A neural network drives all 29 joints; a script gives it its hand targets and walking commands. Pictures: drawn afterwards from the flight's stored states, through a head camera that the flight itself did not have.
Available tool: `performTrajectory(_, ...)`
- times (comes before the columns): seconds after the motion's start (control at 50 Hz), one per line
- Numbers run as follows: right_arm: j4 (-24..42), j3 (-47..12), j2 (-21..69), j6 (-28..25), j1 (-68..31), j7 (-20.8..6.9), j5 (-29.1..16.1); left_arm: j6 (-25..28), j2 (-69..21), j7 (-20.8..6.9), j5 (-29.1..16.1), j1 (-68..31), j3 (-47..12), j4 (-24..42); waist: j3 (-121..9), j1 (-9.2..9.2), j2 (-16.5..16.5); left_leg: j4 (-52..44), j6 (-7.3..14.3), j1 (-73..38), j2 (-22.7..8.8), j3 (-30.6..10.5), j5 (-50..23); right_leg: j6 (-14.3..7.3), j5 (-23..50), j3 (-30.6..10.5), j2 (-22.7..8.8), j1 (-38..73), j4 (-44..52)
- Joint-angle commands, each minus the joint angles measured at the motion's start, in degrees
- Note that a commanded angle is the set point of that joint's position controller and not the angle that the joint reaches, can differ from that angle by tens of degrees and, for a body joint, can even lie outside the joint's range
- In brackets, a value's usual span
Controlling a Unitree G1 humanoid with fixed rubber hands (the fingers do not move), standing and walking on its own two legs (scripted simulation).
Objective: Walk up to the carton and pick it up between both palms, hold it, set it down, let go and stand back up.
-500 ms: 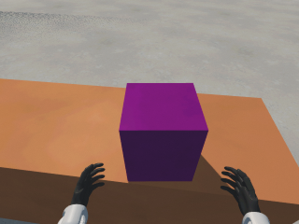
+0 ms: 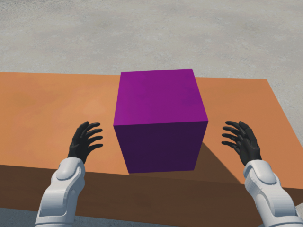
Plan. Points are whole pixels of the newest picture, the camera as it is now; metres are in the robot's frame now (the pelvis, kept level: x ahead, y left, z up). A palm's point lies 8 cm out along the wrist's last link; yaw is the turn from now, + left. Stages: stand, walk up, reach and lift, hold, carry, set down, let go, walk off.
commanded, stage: reach and lift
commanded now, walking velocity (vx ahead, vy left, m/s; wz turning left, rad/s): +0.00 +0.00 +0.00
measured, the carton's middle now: (158, 123) +0.42 +0.03 +0.04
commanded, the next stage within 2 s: none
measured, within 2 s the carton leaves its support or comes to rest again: neither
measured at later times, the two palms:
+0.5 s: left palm (80, 118) +0.35 +0.23 +0.13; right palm (251, 119) +0.37 -0.20 +0.12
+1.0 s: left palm (78, 90) +0.40 +0.23 +0.18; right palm (251, 91) +0.42 -0.20 +0.17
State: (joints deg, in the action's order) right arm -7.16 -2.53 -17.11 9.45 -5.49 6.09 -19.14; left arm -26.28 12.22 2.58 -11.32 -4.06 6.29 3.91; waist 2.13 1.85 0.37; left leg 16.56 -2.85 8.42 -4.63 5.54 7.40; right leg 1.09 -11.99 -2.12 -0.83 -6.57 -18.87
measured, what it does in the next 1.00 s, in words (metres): stands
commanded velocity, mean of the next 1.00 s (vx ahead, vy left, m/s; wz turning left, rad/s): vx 0.00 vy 0.00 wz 0.00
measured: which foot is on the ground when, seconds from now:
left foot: down 0.00-1.00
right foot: down 0.00-1.00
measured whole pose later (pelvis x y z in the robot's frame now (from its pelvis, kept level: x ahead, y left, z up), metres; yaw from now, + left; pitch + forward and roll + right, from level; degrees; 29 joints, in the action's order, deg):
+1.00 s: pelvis -0.01 +0.00 +0.00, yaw +0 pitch +8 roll -1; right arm -33.7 -5.0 -25.6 21.1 -45.4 3.6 -28.2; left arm -38.9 20.8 5.0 -13.3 -44.2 8.9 -20.4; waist -4.9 -0.3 0.1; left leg 19.9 -2.7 20.6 -5.7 4.2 7.0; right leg 1.2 -9.7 -1.2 0.3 -16.6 -18.2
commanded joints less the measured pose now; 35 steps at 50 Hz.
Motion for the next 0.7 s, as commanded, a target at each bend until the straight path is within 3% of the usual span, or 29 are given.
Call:
performTrajectory(0.0, 15.00, 6.06, -12.39, -1.07, -22.81, 0.35, -0.60, 0.36, 11.32, -0.04, -1.41, -19.56, 5.13, 13.69, -23.93, -1.30, -2.45, 3.26, 1.39, -17.88, 4.35, -1.93, -17.40, 1.47, 22.75, 1.69, 3.72, -5.18, 1.94)
performTrajectory(0.04, 12.86, 5.21, -12.55, 0.68, -27.05, 0.61, -1.44, -1.53, 12.25, -0.02, -0.98, -24.11, 6.49, 11.85, -23.45, -1.08, -2.25, 3.74, 1.92, -16.51, 4.49, -1.96, -15.91, 1.86, 23.05, 1.25, 3.29, -4.89, 1.26)
performTrajectory(0.08, 9.19, 5.13, -11.49, 2.66, -31.37, 0.19, -2.62, -2.73, 11.25, -0.36, -1.01, -28.09, 6.40, 9.41, -21.98, -1.46, -1.43, 3.36, 2.20, -15.17, 4.37, -2.02, -12.38, 1.57, 17.62, 1.40, 3.46, -6.45, 2.30)
performTrajectory(0.14, 7.61, 3.83, -11.24, 3.75, -33.76, -0.36, -2.46, -3.71, 12.59, -0.44, -0.92, -30.08, 7.41, 7.94, -23.99, -0.92, -3.15, 3.40, 3.61, -13.30, 4.40, -1.92, -9.81, 1.80, 17.26, 0.87, 3.21, -5.22, 1.79)
performTrajectory(0.18, 6.65, 4.59, -11.66, 4.64, -36.55, -0.75, -3.37, -4.05, 12.60, -0.05, -0.57, -33.77, 7.34, 7.81, -27.00, -1.37, -0.75, 3.12, 2.86, -13.05, 4.67, -2.22, -10.98, 1.93, 17.74, 0.86, 3.46, -5.61, 1.37)
performTrajectory(0.22, 2.60, 5.29, -13.36, 5.46, -38.53, -0.75, -3.25, -5.03, 14.24, -0.06, 0.03, -35.65, 8.26, 3.70, -26.21, -2.33, -0.50, 3.51, 2.92, -12.38, 4.83, -2.21, -9.47, 2.18, 16.12, 1.04, 3.67, -6.74, 1.98)
performTrajectory(0.24, 4.04, 5.71, -13.98, 5.52, -42.06, -0.92, -3.26, -5.14, 14.41, 0.10, -0.67, -38.72, 7.68, 4.51, -27.96, -2.91, -0.88, 3.31, 2.84, -12.83, 4.64, -2.05, -8.04, 2.19, 14.25, 1.59, 3.84, -7.85, 2.07)
performTrajectory(0.26, 3.80, 5.48, -14.33, 5.56, -43.81, -0.93, -2.94, -5.32, 13.90, 0.37, -0.66, -41.01, 7.46, 3.26, -28.22, -1.70, -0.61, 3.57, 3.07, -12.09, 4.57, -2.41, -7.37, 2.02, 13.45, 1.42, 3.63, -7.46, 1.99)
performTrajectory(0.28, 3.06, 5.94, -13.65, 5.84, -44.74, -1.12, -2.76, -5.65, 13.28, 0.53, -0.56, -41.71, 6.53, 2.18, -28.67, -2.31, -0.88, 3.78, 3.12, -11.08, 4.25, -2.42, -7.16, 1.86, 12.64, 1.70, 3.67, -8.00, 1.85)
performTrajectory(0.3, 2.37, 5.46, -13.58, 5.84, -46.65, -1.19, -2.46, -5.63, 14.39, 0.56, -0.48, -43.11, 7.55, 1.26, -29.23, -1.72, -1.13, 3.60, 3.49, -10.05, 4.57, -2.10, -7.05, 2.01, 12.79, 1.75, 3.65, -6.72, 2.03)
performTrajectory(0.34, -0.39, 5.86, -14.52, 6.34, -47.85, -1.29, -2.89, -6.39, 15.15, 0.97, 0.02, -43.67, 7.11, -1.18, -30.05, -2.41, 0.30, 4.32, 3.12, -11.74, 4.71, -2.39, -8.96, 1.87, 15.30, 1.57, 3.71, -8.21, 1.88)
performTrajectory(0.36, -0.37, 5.82, -15.14, 6.58, -47.72, -1.20, -3.14, -6.76, 15.00, 1.06, -0.13, -44.46, 6.92, 0.50, -32.20, -2.73, -0.21, 4.33, 2.77, -13.08, 4.39, -2.48, -10.32, 1.76, 16.82, 2.07, 4.03, -6.75, 1.75)
performTrajectory(0.38, -0.36, 5.15, -15.77, 6.73, -49.99, -0.98, -2.92, -6.97, 15.68, 1.14, 0.12, -47.28, 7.50, 0.79, -32.19, -1.80, -0.28, 4.17, 2.64, -12.20, 4.73, -2.48, -10.54, 2.04, 17.13, 1.60, 4.25, -6.51, 1.34)
performTrajectory(0.4, 0.93, 5.80, -16.09, 6.62, -52.59, -0.96, -4.43, -7.30, 16.07, 1.60, -0.48, -49.44, 6.98, 2.43, -34.93, -2.46, 1.55, 5.11, 2.50, -13.96, 4.54, -2.46, -11.36, 1.79, 17.89, 1.96, 4.27, -7.16, 1.42)
performTrajectory(0.5, -2.68, 4.44, -18.30, 6.55, -52.80, -1.12, -5.96, -9.50, 16.58, 2.05, -0.44, -47.91, 7.48, 1.29, -36.51, -2.40, 0.54, 7.25, 1.36, -17.27, 4.71, -2.53, -19.67, 1.90, 25.67, 2.98, 5.11, -7.12, 0.89)
performTrajectory(0.52, -1.99, 4.31, -19.27, 6.66, -54.33, -1.17, -6.35, -10.00, 18.41, 1.77, -0.85, -50.09, 8.00, 1.65, -37.76, -3.38, 0.30, 7.45, 1.37, -17.02, 4.99, -2.62, -20.72, 2.01, 27.89, 3.05, 5.17, -6.33, 0.65)
performTrajectory(0.56, -3.29, 3.93, -19.48, 7.24, -56.15, -1.29, -7.23, -10.14, 17.20, 1.59, -0.77, -51.46, 7.40, 1.25, -37.60, -2.48, -0.11, 6.63, 1.54, -16.27, 5.10, -2.93, -19.48, 2.45, 27.34, 2.49, 5.13, -6.04, 0.32)
performTrajectory(0.6, -4.40, 4.27, -19.36, 7.56, -56.89, -1.29, -7.39, -10.29, 16.22, 1.67, -0.71, -52.87, 6.21, 1.28, -37.26, -3.38, 1.92, 6.86, 0.66, -17.51, 5.00, -3.11, -20.42, 2.13, 27.45, 2.74, 5.44, -7.52, 0.60)
performTrajectory(0.64, -5.01, 4.73, -20.63, 7.94, -60.16, -1.57, -7.76, -10.89, 17.41, 1.88, -0.75, -55.77, 6.47, -0.98, -37.48, -3.67, 1.81, 7.09, 0.79, -16.83, 4.37, -3.07, -18.60, 1.93, 25.20, 2.61, 5.05, -8.24, 1.02)
performTrajectory(0.68, -9.24, 4.03, -21.06, 8.42, -59.95, -2.23, -8.28, -10.70, 18.71, 2.17, -0.90, -57.21, 7.04, -4.01, -36.09, -2.51, 1.44, 6.00, 1.39, -15.69, 4.48, -2.84, -16.12, 1.77, 22.09, 2.26, 5.04, -9.06, 1.38)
